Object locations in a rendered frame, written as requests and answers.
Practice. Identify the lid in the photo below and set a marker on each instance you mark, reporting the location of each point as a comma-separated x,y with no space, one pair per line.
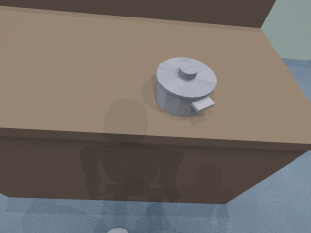
186,78

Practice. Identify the pot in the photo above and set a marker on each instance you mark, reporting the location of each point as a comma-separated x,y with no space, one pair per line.
180,107

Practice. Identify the table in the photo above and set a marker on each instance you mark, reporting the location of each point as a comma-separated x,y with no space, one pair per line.
79,117

